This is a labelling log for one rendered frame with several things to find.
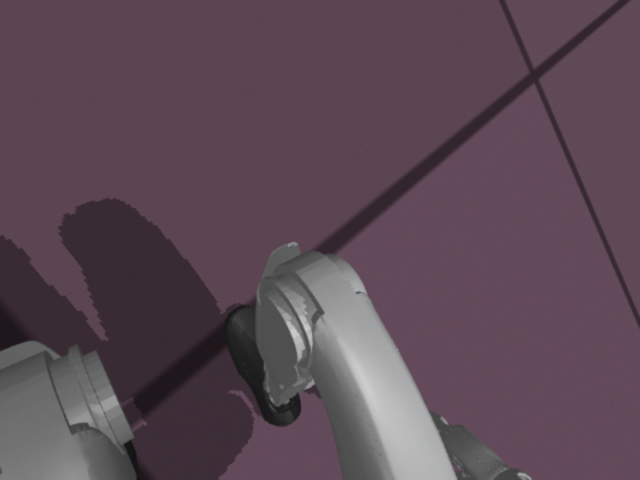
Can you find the right robot hand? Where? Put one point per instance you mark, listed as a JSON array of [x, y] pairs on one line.
[[467, 452]]

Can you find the right robot foot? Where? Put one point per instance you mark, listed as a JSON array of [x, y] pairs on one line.
[[240, 337]]

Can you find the left robot foot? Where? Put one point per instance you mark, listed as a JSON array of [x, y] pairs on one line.
[[132, 455]]

